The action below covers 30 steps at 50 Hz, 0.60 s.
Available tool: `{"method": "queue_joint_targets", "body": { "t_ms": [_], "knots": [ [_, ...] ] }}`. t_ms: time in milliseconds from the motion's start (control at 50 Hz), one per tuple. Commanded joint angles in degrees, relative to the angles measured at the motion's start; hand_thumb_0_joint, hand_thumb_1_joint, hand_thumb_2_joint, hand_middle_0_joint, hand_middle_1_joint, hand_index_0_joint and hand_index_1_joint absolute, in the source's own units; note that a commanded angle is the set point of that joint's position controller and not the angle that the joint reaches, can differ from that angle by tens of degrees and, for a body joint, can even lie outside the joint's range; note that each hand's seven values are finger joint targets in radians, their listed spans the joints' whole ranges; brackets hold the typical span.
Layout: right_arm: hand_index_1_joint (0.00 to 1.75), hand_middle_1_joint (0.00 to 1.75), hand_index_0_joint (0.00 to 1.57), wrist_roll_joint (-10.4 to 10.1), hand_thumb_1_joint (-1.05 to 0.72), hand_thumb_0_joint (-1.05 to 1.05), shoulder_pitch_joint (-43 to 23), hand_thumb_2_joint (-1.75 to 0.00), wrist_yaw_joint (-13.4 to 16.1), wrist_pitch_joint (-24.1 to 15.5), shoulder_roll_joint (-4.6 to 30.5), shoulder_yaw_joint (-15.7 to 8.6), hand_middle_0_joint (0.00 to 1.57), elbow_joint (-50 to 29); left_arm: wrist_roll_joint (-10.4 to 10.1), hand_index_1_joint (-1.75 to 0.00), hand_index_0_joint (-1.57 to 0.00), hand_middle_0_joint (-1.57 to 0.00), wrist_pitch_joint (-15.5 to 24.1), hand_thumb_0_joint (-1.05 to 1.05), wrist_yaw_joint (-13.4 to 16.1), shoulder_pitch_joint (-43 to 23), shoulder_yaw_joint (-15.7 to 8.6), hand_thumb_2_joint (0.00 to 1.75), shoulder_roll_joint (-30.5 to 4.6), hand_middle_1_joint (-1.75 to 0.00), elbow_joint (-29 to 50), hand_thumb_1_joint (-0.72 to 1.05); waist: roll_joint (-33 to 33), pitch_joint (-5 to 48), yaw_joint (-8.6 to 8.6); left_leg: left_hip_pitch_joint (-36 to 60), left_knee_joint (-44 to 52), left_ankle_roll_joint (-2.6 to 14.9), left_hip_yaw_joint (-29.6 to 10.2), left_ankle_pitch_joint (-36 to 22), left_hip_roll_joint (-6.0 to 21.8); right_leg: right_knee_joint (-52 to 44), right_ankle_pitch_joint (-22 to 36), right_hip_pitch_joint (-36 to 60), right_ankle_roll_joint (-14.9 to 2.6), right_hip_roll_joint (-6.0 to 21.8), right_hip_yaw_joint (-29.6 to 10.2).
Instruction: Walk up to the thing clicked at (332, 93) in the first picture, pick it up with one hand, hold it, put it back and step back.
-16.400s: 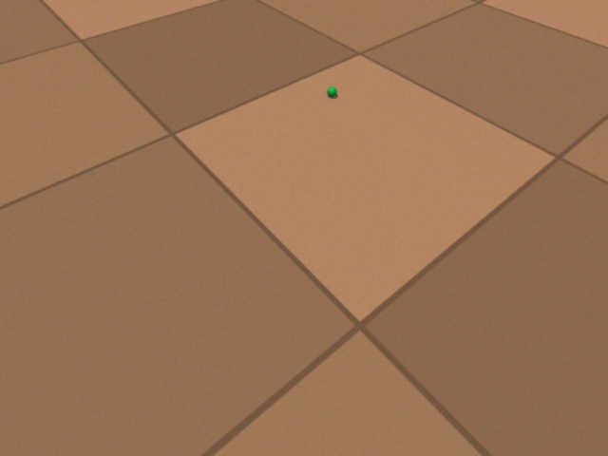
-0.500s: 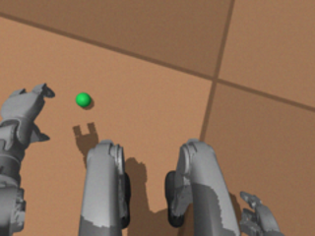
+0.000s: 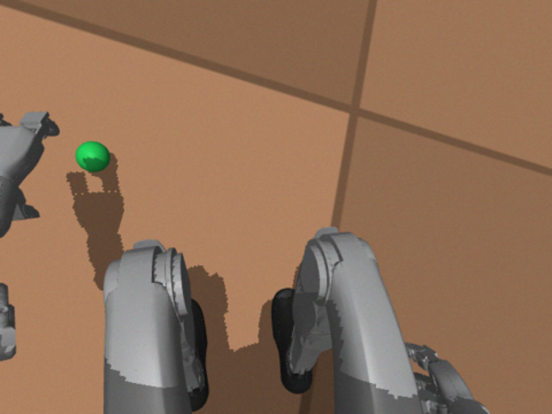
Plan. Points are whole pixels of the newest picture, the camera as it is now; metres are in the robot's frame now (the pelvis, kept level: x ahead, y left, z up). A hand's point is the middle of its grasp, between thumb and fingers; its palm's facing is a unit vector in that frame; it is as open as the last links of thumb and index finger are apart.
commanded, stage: rise first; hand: left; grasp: from above
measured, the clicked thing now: (93, 156) +0.49 +0.30 -0.33
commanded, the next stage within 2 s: none
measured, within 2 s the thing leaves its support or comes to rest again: neither
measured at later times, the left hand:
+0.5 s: hand (41, 166) +0.44 +0.33 -0.21, palm faces -0.47 -0.10 -0.88, open 13.5 cm
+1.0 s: hand (50, 161) +0.45 +0.33 -0.23, palm faces -0.46 -0.09 -0.88, open 14.1 cm
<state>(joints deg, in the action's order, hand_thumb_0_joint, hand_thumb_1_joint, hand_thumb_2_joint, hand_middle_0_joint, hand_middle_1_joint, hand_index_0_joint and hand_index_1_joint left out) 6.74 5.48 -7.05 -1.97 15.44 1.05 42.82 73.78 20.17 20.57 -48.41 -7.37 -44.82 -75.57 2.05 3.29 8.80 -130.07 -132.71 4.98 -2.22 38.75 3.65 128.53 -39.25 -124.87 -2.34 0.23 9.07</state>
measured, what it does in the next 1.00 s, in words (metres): stands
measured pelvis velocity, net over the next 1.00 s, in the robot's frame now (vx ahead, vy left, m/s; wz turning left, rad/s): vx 0.00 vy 0.00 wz -0.06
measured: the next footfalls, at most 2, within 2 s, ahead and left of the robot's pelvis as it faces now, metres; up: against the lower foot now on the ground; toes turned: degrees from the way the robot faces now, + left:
none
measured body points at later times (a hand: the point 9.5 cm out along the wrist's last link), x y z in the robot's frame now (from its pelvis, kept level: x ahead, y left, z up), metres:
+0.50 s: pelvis +0.00 +0.00 -0.02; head +0.26 +0.08 +0.33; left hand +0.46 +0.34 -0.16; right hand +0.06 -0.28 -0.12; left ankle +0.08 +0.10 -0.32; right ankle +0.10 -0.10 -0.32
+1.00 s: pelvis +0.00 +0.00 -0.04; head +0.27 +0.08 +0.32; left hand +0.47 +0.33 -0.18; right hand +0.07 -0.28 -0.13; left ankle +0.08 +0.10 -0.32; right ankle +0.10 -0.10 -0.32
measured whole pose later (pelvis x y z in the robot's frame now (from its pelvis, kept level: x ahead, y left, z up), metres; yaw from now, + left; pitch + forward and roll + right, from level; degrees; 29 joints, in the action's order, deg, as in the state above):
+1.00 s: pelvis +0.00 +0.00 -0.04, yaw -3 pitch +33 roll -10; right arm 8.5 6.2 -8.5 -3.6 16.2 6.5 40.6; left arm 72.6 16.5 22.5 -53.6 -8.7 -50.5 -82.1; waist 3.3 -1.4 12.9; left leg -135.1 -140.4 4.9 -5.4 40.2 4.6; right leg 134.1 -39.3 -129.0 -2.8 -0.6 12.2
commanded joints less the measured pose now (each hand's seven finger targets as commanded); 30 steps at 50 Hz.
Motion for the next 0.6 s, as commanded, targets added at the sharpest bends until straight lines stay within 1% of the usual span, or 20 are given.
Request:
{"method": "queue_joint_targets", "body": {
  "t_ms": [0, 20, 40, 60, 100, 120, 140, 160, 180, 220, 260, 280, 300, 340, 380, 400, 460, 500, 560, 580],
  "knots": [
    [0.3, 0.3, 0.2, 1.0, -0.91, 0.0, 13.3, -0.91, 0.2, -0.3, 14.1, -3.9, 0.2, -0.3, -0.9, -0.81, -0.26, -0.26, -1.1, 0.0, 4.5, -15.2, -4.3, 0.83, -16.7, -0.81, 4.2, -0.34, -17.5, 40.6, -0.37, 38.0, 13.0, -3.23, -3.9, -14.8, -2.1, -11.8, 12.4, 11.7, -0.03, -3.0, -0.8],
    [0.3, 0.3, 0.2, 1.1, -0.91, 0.0, 13.4, -0.91, 0.1, -0.5, 14.2, -4.0, 0.2, -0.4, -1.2, -0.81, -0.25, -0.25, -1.4, 0.0, 4.9, -17.1, -3.9, 0.83, -16.4, -0.82, 4.9, -0.34, -17.9, 39.9, 0.43, 37.2, 13.2, -3.35, -4.0, -14.1, -1.9, -11.5, 12.2, 11.5, -0.02, -2.9, -0.7],
    [0.3, 0.3, 0.2, 1.0, -0.91, 0.0, 12.8, -0.91, 0.1, -0.4, 14.1, -3.7, 0.2, -0.6, -1.0, -0.83, -0.24, -0.24, -1.5, 0.0, 5.3, -19.0, -3.8, 0.85, -17.1, -0.83, 6.0, -0.37, -18.8, 40.6, 0.02, 35.6, 12.8, -3.16, -3.3, -13.2, -2.1, -11.5, 12.5, 12.5, -0.19, -3.3, -0.8],
    [0.3, 0.3, 0.2, 1.2, -0.91, 0.0, 13.1, -0.9, 0.1, -0.5, 14.3, -3.7, 0.2, -0.4, -0.9, -0.84, -0.23, -0.23, -2.1, 0.0, 5.5, -18.6, -4.7, 0.85, -18.2, -0.84, 3.9, -0.37, -17.6, 40.3, 0.32, 34.3, 12.5, -2.95, -3.4, -12.3, -2.0, -11.5, 12.3, 12.8, -0.08, -3.3, -0.7],
    [0.3, 0.3, 0.2, 1.2, -0.92, 0.0, 13.5, -0.91, -0.1, -0.8, 14.0, -3.4, 0.2, -0.5, -1.2, -0.85, -0.22, -0.22, -2.9, 0.0, 5.2, -18.3, -3.3, 0.86, -16.9, -0.85, 3.1, -0.38, -17.1, 39.0, 0.97, 33.4, 11.9, -2.87, -3.4, -12.5, -1.9, -11.1, 12.6, 12.8, -0.01, -3.3, -0.6],
    [0.3, 0.3, 0.2, 1.3, -0.91, 0.0, 13.7, -0.91, 0.0, -0.9, 14.3, -3.4, 0.2, -0.3, -1.1, -0.86, -0.21, -0.21, -2.9, 0.0, 5.2, -20.2, -4.2, 0.88, -18.7, -0.86, 4.7, -0.4, -17.8, 39.8, 1.24, 33.2, 11.6, -2.89, -3.5, -13.0, -1.8, -10.5, 13.2, 13.1, -0.01, -3.3, -0.4],
    [0.3, 0.3, 0.2, 1.2, -0.91, 0.0, 13.5, -0.91, 0.0, -1.0, 14.4, -3.3, 0.2, -0.7, -1.2, -0.86, -0.21, -0.21, -3.3, 0.0, 5.1, -19.3, -4.1, 0.87, -18.7, -0.87, 2.9, -0.39, -18.0, 39.4, 0.9, 32.8, 11.4, -2.84, -3.5, -12.6, -1.8, -10.3, 13.0, 13.0, -0.06, -3.4, -0.4],
    [0.3, 0.3, 0.2, 1.3, -0.91, 0.0, 13.4, -0.91, -0.1, -1.1, 14.2, -2.9, 0.2, -0.9, -1.7, -0.86, -0.21, -0.21, -3.8, 0.0, 4.9, -18.4, -3.4, 0.87, -17.5, -0.87, 2.0, -0.4, -17.0, 38.1, 1.23, 32.2, 11.5, -2.82, -3.8, -11.7, -1.7, -10.1, 12.2, 12.3, 0.01, -3.3, -0.3],
    [0.3, 0.3, 0.2, 1.2, -0.91, 0.0, 13.2, -0.91, 0.0, -1.2, 14.3, -3.0, 0.2, -0.9, -2.2, -0.89, -0.19, -0.19, -3.9, 0.0, 4.8, -19.4, -3.3, 0.88, -17.5, -0.89, 2.9, -0.41, -17.3, 38.3, 1.29, 32.0, 11.2, -2.76, -3.8, -11.1, -1.6, -10.3, 12.0, 12.3, 0.05, -3.3, -0.3],
    [0.3, 0.3, 0.2, 1.3, -0.91, 0.0, 13.7, -0.91, -0.1, -1.4, 14.5, -2.7, 0.2, -1.0, -2.3, -0.89, -0.19, -0.19, -4.3, 0.0, 4.3, -18.1, -3.7, 0.88, -18.7, -0.89, 1.6, -0.42, -17.2, 37.3, 1.34, 30.7, 11.0, -2.79, -3.7, -11.3, -1.7, -10.0, 12.6, 13.1, 0.07, -3.3, -0.2],
    [0.3, 0.3, 0.2, 1.4, -0.91, 0.0, 14.5, -0.91, -0.2, -1.2, 14.4, -2.5, 0.2, -0.9, -2.4, -0.89, -0.19, -0.19, -4.3, 0.0, 3.7, -17.5, -4.4, 0.89, -19.7, -0.89, 2.7, -0.43, -17.1, 38.5, 1.33, 30.8, 10.3, -2.77, -3.6, -12.8, -1.7, -9.9, 14.0, 15.0, 0.18, -3.3, -0.2],
    [0.3, 0.3, 0.2, 1.2, -0.91, 0.0, 13.8, -0.91, -0.1, -1.1, 14.2, -2.4, 0.2, -1.2, -2.7, -0.9, -0.18, -0.18, -4.4, 0.0, 3.3, -18.0, -3.5, 0.89, -19.3, -0.91, 2.3, -0.43, -16.9, 38.8, 1.31, 29.6, 10.0, -2.57, -3.2, -12.2, -1.7, -10.0, 13.7, 15.6, 0.23, -3.6, -0.4],
    [0.3, 0.3, 0.2, 1.4, -0.91, 0.0, 14.0, -0.91, -0.2, -1.1, 14.4, -2.1, 0.2, -1.3, -3.1, -0.91, -0.18, -0.18, -4.5, 0.0, 3.1, -16.7, -3.9, 0.9, -19.2, -0.91, 1.9, -0.44, -16.8, 38.2, 1.41, 29.7, 9.5, -2.54, -3.2, -13.1, -1.7, -10.1, 14.4, 15.8, 0.36, -3.5, -0.4],
    [0.3, 0.3, 0.2, 1.3, -0.91, 0.0, 13.9, -0.91, -0.1, -0.9, 14.5, -1.9, 0.2, -1.3, -3.4, -0.92, -0.17, -0.16, -4.3, 0.0, 2.8, -18.0, -4.4, 0.91, -20.8, -0.93, 3.1, -0.45, -16.3, 39.4, 1.41, 28.4, 8.6, -2.25, -2.7, -13.2, -1.7, -10.2, 15.0, 17.2, 0.47, -3.9, -0.6],
    [0.3, 0.3, 0.2, 1.6, -0.91, 0.0, 15.1, -0.91, -0.3, -0.9, 14.2, -1.5, 0.2, -1.1, -3.5, -0.92, -0.17, -0.16, -4.1, 0.0, 2.6, -17.0, -4.9, 0.9, -20.9, -0.93, 3.6, -0.44, -16.9, 38.6, 1.83, 28.9, 8.1, -2.4, -2.8, -14.7, -1.6, -9.7, 16.0, 17.4, 0.54, -3.7, -0.3],
    [0.3, 0.3, 0.2, 1.6, -0.91, 0.0, 14.9, -0.9, -0.3, -0.7, 14.7, -1.5, 0.2, -0.7, -3.5, -0.93, -0.16, -0.15, -3.8, 0.0, 2.6, -17.8, -5.1, 0.91, -22.0, -0.94, 3.9, -0.45, -17.7, 38.7, 1.64, 28.7, 8.1, -2.51, -3.0, -14.1, -1.5, -9.3, 15.4, 16.7, 0.31, -3.9, -0.2],
    [0.3, 0.3, 0.2, 1.5, -0.91, 0.0, 13.8, -0.9, -0.4, -0.6, 14.8, -1.1, 0.2, -1.2, -3.6, -0.96, -0.13, -0.12, -3.3, 0.0, 2.8, -18.7, -4.2, 0.93, -21.1, -0.97, 3.8, -0.48, -18.1, 37.3, 1.78, 28.1, 8.1, -2.61, -3.3, -11.9, -1.4, -9.2, 13.4, 15.1, 0.08, -4.1, 0.0],
    [0.3, 0.3, 0.2, 1.6, -0.91, 0.0, 13.7, -0.9, -0.3, -0.6, 15.4, -0.9, 0.2, -1.3, -3.3, -0.96, -0.11, -0.1, -3.0, 0.0, 3.0, -18.9, -4.5, 0.95, -21.5, -0.97, 3.3, -0.5, -19.6, 37.0, 2.49, 28.9, 8.0, -2.87, -4.0, -11.6, -1.3, -8.2, 13.0, 13.1, -0.05, -4.1, 0.6],
    [0.3, 0.3, 0.2, 1.6, -0.91, 0.0, 13.4, -0.9, -0.2, -0.4, 15.3, -0.5, 0.2, -1.3, -2.3, -0.98, -0.09, -0.08, -2.6, 0.0, 3.4, -18.7, -4.2, 0.98, -22.0, -0.99, 2.4, -0.53, -19.4, 35.6, 2.4, 26.9, 8.3, -2.94, -3.9, -9.8, -1.5, -8.0, 11.7, 12.9, -0.25, -4.3, 0.8],
    [0.3, 0.3, 0.2, 1.6, -0.91, 0.0, 13.4, -0.9, -0.2, -0.4, 15.2, -0.3, 0.2, -1.4, -2.4, -0.99, -0.09, -0.08, -2.6, 0.0, 3.7, -18.5, -4.2, 0.98, -21.6, -0.99, 2.3, -0.53, -19.3, 36.4, 2.16, 27.8, 8.1, -2.89, -3.9, -10.5, -1.4, -8.1, 12.1, 13.2, -0.15, -4.4, 0.8]
  ]
}}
